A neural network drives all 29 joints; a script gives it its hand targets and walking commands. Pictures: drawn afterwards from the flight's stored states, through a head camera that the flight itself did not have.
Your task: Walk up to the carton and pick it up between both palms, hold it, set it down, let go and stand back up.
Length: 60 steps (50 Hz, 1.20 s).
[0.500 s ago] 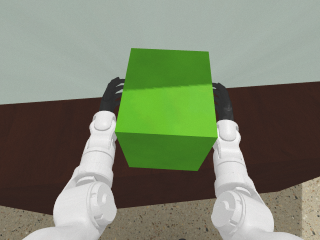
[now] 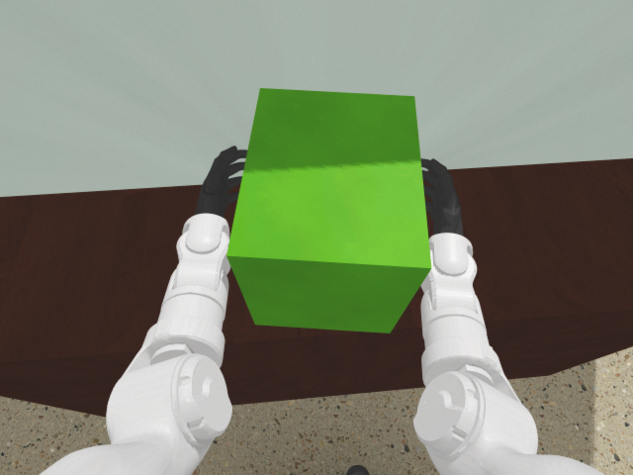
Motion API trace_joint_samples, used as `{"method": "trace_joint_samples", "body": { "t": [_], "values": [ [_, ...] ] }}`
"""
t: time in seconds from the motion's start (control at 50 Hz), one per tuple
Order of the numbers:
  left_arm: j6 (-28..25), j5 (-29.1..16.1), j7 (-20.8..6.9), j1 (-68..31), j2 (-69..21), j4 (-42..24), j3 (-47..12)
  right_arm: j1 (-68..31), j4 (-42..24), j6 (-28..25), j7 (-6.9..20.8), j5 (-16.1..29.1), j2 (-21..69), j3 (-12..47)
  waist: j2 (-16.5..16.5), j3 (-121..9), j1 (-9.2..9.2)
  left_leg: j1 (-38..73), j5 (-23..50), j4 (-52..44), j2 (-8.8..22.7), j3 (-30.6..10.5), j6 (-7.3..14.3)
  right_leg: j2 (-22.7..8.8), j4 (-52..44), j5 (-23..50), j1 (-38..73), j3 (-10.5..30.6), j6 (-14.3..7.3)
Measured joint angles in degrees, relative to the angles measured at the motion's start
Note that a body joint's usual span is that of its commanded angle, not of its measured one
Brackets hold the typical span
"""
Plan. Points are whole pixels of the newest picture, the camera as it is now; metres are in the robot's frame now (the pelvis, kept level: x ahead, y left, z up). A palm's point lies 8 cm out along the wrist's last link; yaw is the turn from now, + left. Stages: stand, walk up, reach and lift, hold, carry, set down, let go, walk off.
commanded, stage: set down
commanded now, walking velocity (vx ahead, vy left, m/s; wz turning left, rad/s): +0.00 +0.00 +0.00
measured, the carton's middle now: (329, 218) +0.43 -0.05 +0.00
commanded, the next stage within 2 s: none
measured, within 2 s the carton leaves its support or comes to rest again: neither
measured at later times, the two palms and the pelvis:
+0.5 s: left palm (214, 208) +0.43 +0.10 +0.04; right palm (444, 223) +0.39 -0.19 +0.04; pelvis +0.00 +0.00 +0.00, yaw +0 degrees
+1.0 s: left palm (214, 219) +0.44 +0.11 +0.01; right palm (440, 222) +0.40 -0.19 +0.02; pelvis -0.01 +0.00 -0.01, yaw -6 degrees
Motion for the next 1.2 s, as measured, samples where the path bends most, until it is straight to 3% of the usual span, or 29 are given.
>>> {"method": "trace_joint_samples", "body": {
  "t": [0.46,0.8,0.86,0.98,1.06,1.2],
  "values": [
    [-1.0,2.0,-1.7,-1.4,-0.2,0.0,3.1,-1.0,-2.0,0.0,0.8,-3.1,1.5,-2.7,-0.3,1.3,0.10,0.6,1.0,-1.3,0.1,-0.1,-0.3,0.1,0.2,0.1,-0.1,0.0,-0.3],
    [-2.3,1.8,-1.6,-1.5,0.0,-0.1,3.3,-1.3,-2.4,-0.1,1.2,-2.2,1.7,-2.5,-1.1,1.7,0.25,0.1,1.1,-1.3,0.3,0.4,-0.3,0.2,0.7,0.1,-1.0,0.5,-0.3],
    [-3.4,0.3,-0.6,-2.0,1.2,2.3,2.4,-0.9,-0.6,0.0,-0.5,2.2,-0.1,1.9,-1.9,1.8,1.59,0.0,0.9,-1.2,0.6,2.0,-0.3,0.4,2.0,-0.1,-2.1,2.1,-0.3],
    [-7.1,-12.6,3.3,-2.1,7.4,11.8,-7.2,-3.4,10.8,-1.0,-5.2,20.1,-6.6,17.0,-3.0,-3.3,2.92,-6.5,-0.3,1.6,1.0,5.6,0.1,0.7,6.8,-1.1,-10.8,5.8,-0.1],
    [-9.2,-16.9,4.7,-3.4,9.8,16.4,-9.8,-6.2,16.9,-1.7,-6.1,24.5,-9.3,21.4,-2.6,-7.2,2.81,-11.0,-0.6,3.2,0.8,6.1,0.5,0.4,8.6,-1.4,-15.6,6.5,0.3],
    [-10.4,-24.4,5.3,-8.5,14.3,22.7,-16.8,-10.2,24.7,-2.4,-5.4,31.7,-13.9,27.3,-1.3,-10.1,3.52,-16.0,-2.6,8.3,1.1,5.9,0.8,0.7,9.8,-1.3,-18.6,6.4,0.7]
  ]
}}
